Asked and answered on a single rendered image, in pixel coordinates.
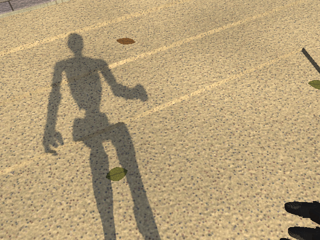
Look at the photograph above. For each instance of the robot right hand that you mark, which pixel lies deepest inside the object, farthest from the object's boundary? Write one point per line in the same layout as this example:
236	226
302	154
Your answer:
304	210

